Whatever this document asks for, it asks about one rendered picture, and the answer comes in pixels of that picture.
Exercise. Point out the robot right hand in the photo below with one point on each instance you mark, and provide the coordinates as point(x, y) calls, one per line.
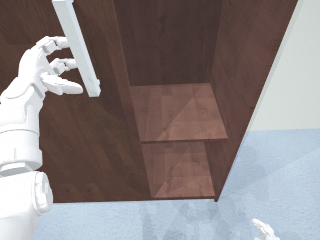
point(265, 230)

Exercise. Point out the robot left forearm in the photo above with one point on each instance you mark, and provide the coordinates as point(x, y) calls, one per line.
point(20, 105)

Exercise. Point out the robot left hand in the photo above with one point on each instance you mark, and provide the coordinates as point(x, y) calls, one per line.
point(34, 64)

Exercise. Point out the left robot upper arm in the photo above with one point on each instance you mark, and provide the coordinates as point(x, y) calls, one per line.
point(24, 198)

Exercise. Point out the wardrobe door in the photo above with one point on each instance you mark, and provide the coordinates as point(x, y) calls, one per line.
point(91, 146)

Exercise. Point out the handle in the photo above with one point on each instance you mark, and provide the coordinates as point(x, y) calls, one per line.
point(69, 23)

